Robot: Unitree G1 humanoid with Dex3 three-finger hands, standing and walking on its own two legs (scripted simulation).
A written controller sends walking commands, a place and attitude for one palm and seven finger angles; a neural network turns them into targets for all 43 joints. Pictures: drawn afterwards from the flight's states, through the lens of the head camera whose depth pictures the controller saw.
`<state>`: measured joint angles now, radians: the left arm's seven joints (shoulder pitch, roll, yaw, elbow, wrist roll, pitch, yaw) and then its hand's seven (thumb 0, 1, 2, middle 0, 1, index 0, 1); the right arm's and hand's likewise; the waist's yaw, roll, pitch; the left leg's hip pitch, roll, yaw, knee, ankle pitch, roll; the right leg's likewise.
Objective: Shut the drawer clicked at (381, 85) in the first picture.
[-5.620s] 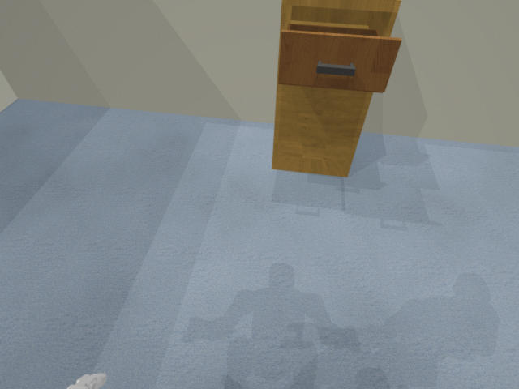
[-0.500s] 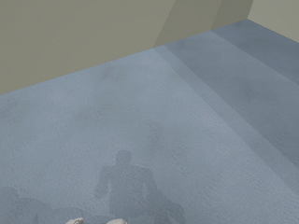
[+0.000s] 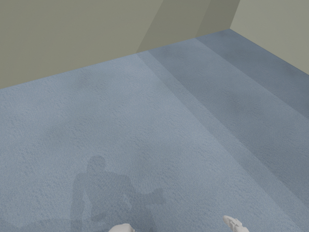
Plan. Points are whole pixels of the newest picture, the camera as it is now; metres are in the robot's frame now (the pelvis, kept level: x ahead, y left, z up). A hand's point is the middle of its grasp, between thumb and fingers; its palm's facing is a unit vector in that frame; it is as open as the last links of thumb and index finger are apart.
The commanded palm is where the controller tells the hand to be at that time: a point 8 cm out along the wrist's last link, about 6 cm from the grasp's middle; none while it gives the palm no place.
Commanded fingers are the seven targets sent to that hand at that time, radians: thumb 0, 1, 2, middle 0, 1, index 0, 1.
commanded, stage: turn to face it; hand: left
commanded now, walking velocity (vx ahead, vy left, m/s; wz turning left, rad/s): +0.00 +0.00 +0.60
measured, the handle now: out of the picture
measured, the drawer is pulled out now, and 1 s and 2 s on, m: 0.26 0.26 0.26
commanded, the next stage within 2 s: none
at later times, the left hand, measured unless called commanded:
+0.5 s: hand (82, 223) +0.15 +0.22 -0.13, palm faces +0.21 -0.95 -0.21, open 7.4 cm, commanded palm none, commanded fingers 0.00 0.90 0.90 -0.20 -0.30 -0.20 -0.30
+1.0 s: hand out of the picture -0.03 +0.14 -0.13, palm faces +0.55 -0.78 -0.29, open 7.4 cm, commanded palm none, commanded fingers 0.00 0.90 0.90 -0.20 -0.30 -0.20 -0.30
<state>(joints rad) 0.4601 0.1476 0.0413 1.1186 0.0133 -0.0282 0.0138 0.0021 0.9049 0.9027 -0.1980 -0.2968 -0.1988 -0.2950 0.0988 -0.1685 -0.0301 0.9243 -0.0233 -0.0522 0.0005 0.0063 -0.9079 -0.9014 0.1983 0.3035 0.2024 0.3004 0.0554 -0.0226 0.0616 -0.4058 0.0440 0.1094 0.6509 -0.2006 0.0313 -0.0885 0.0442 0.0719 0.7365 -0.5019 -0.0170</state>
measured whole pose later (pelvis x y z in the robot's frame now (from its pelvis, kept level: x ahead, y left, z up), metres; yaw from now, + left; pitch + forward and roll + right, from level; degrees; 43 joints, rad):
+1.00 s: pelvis +0.06 -0.04 +0.02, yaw +33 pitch +0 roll +3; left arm 0.30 0.19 0.03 0.92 0.03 0.00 0.02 0.00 0.90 0.90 -0.20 -0.30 -0.20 -0.29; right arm 0.11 -0.30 -0.09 0.93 -0.02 0.10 0.02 0.01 -0.91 -0.90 0.19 0.30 0.20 0.30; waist 0.02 0.02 0.09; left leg -0.49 0.04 0.02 1.04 -0.39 -0.09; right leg -0.14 -0.10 -0.22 0.50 -0.36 -0.02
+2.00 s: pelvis +0.10 -0.03 +0.02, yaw +69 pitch -2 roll +3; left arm 0.20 0.17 0.02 0.87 0.02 0.00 0.02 0.00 0.90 0.90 -0.20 -0.30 -0.20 -0.30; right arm 0.24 -0.28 -0.10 0.96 -0.02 0.09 0.03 0.01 -0.91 -0.90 0.20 0.30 0.20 0.30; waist -0.04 0.04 0.07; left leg -0.52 0.03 -0.03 1.19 -0.35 -0.09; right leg -0.16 -0.09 -0.18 0.49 -0.31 -0.03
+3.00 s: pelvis +0.11 -0.03 +0.02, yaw +103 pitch -1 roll +3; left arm 0.16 0.18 0.02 0.85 0.01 0.02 0.02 0.00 0.90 0.90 -0.20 -0.30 -0.20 -0.30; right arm 0.30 -0.27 -0.11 0.96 -0.02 0.08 0.02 0.01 -0.91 -0.90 0.20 0.30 0.20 0.30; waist -0.06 0.06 0.05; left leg -0.52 -0.05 -0.06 1.15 -0.38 -0.06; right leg -0.17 -0.05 -0.09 0.49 -0.29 -0.03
